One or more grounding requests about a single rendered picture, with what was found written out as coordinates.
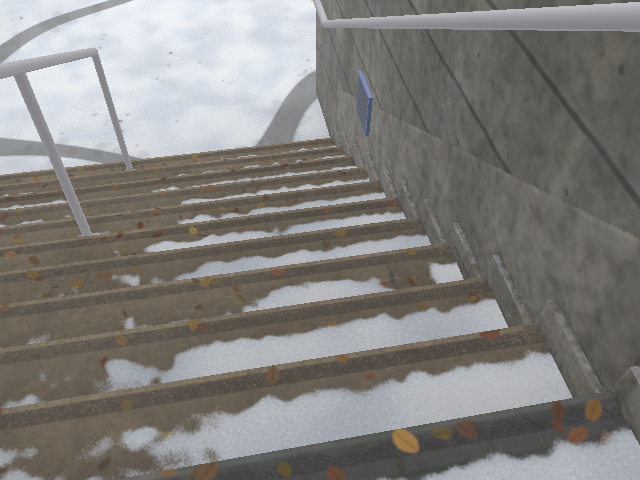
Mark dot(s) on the stairs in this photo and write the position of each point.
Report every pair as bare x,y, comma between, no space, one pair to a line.
232,303

